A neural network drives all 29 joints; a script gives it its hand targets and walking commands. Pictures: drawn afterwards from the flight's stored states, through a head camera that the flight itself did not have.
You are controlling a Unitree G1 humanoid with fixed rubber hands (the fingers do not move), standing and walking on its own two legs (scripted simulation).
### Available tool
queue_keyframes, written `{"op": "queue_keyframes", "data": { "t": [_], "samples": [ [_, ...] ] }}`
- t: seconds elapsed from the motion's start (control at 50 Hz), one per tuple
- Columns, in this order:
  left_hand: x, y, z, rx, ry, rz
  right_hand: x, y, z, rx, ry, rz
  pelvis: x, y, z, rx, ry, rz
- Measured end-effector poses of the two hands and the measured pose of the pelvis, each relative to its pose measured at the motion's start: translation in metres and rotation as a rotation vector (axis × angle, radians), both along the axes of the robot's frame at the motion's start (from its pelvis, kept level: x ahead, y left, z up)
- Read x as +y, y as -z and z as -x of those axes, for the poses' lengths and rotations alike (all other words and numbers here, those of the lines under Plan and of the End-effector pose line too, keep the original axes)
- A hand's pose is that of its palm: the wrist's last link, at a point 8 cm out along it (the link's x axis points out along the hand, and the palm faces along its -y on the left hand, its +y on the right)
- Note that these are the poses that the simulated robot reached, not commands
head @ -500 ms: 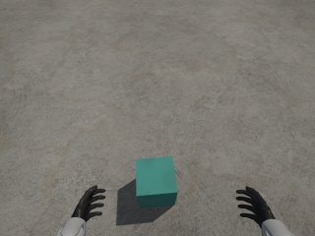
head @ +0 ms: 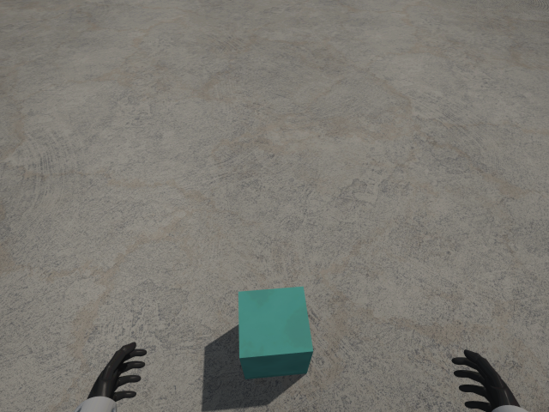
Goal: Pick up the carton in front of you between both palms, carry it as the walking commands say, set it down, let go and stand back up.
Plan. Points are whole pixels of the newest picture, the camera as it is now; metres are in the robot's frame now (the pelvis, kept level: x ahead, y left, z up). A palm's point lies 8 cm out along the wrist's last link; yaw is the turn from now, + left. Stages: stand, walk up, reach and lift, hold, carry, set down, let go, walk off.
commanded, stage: stand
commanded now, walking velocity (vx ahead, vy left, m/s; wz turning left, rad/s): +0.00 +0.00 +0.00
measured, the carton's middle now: (273, 333) +0.43 +0.04 -0.65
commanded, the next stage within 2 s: none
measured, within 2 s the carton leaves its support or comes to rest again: neither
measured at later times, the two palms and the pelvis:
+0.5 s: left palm out of the picture +0.13 +0.29 -0.09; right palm out of the picture +0.11 -0.29 -0.08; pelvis +0.00 +0.00 +0.00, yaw +0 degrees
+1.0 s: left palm out of the picture +0.08 +0.30 -0.10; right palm out of the picture +0.08 -0.31 -0.08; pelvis -0.02 +0.00 +0.01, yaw +0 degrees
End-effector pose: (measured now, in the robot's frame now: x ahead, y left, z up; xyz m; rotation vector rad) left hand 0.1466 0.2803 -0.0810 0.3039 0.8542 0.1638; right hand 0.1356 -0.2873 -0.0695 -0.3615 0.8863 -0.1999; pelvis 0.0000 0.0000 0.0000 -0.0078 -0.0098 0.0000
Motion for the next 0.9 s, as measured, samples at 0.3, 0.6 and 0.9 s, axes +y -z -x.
{"op": "queue_keyframes", "data": {
  "t": [0.3, 0.6, 0.9],
  "samples": [
    [0.005, 0.008, 0.003, 0.057, 0.006, -0.012, 0.002, 0.006, 0.006, 0.041, 0.017, 0.001, 0.004, -0.003, -0.005, 0.000, 0.006, -0.002],
    [0.012, 0.010, 0.028, 0.108, -0.013, -0.025, -0.007, 0.010, 0.028, 0.091, 0.028, 0.006, 0.002, -0.006, 0.006, -0.017, 0.004, -0.002],
    [0.014, 0.014, 0.056, 0.173, -0.028, -0.027, -0.017, 0.013, 0.053, 0.149, 0.043, 0.012, -0.001, -0.009, 0.019, -0.029, 0.003, -0.002]
  ]
}}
